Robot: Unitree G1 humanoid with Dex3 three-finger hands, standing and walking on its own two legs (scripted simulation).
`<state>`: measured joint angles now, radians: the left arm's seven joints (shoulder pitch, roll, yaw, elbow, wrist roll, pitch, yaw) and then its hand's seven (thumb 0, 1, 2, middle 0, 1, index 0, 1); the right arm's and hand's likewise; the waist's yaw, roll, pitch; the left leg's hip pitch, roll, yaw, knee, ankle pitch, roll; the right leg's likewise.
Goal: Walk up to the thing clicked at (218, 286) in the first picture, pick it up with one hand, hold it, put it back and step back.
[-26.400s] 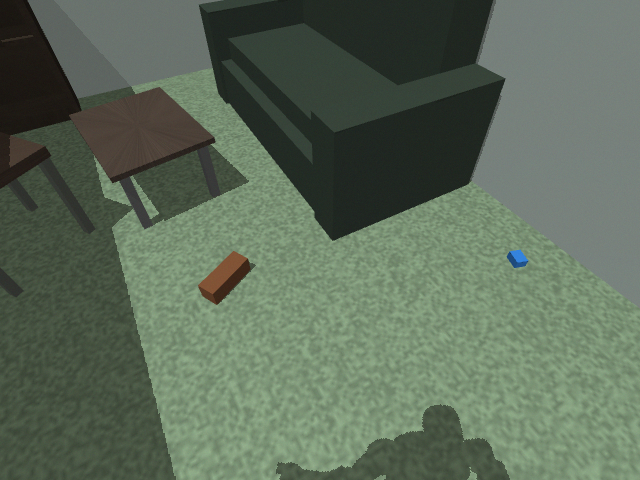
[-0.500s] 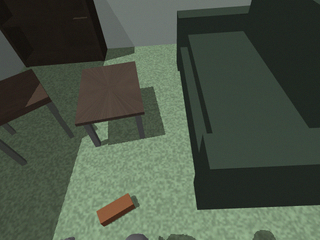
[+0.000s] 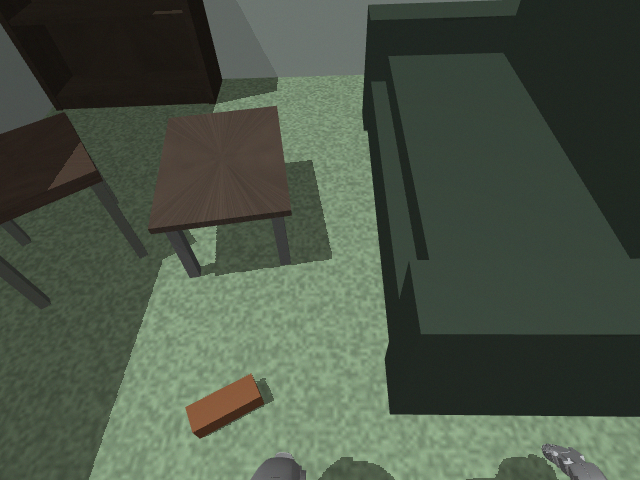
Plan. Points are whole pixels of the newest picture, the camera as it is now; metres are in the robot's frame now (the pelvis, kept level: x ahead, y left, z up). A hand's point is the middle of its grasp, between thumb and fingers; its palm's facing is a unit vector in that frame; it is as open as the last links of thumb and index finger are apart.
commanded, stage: walk up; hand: left
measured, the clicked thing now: (226, 405) +0.41 +0.35 -0.71
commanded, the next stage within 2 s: none
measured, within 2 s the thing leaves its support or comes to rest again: neither
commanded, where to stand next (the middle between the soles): +0.09 +0.03 m, yaw +2 degrees
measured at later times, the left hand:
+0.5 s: hand out of the picture +0.05 +0.27 -0.13, palm faces +0.01 -0.93 -0.37, open 7.4 cm
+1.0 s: hand out of the picture +0.06 +0.27 -0.12, palm faces +0.05 -0.93 -0.36, open 7.4 cm
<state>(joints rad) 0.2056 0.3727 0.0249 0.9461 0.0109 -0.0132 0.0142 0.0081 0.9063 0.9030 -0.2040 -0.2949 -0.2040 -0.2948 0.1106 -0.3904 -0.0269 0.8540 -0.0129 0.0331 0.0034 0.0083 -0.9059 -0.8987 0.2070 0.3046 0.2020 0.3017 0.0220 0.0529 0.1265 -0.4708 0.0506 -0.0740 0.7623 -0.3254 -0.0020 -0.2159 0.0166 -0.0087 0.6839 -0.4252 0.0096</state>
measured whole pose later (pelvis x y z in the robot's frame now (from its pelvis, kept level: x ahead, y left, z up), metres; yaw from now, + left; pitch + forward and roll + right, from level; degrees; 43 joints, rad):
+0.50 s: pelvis -0.02 +0.01 +0.02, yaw +1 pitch -3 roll -1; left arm 0.16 0.37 0.00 1.04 0.01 -0.03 0.00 0.01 0.90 0.90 -0.21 -0.30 -0.21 -0.30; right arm 0.15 -0.36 -0.01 1.06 -0.01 0.01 0.04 0.01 -0.91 -0.90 0.21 0.30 0.20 0.30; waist 0.00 0.01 0.04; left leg -0.26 0.02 -0.05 0.52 -0.20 -0.03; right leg -0.15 -0.04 0.00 0.51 -0.30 0.03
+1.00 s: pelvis -0.01 +0.01 +0.03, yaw +3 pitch -2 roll -1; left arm 0.11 0.36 0.01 1.13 0.01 -0.03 0.00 0.01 0.90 0.90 -0.20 -0.30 -0.20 -0.30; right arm 0.09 -0.35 -0.01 1.11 -0.01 0.00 0.02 0.01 -0.91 -0.90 0.21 0.30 0.20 0.30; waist 0.01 0.02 0.04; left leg -0.21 0.02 -0.07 0.40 -0.16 -0.03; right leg -0.07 -0.04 -0.04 0.36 -0.25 0.04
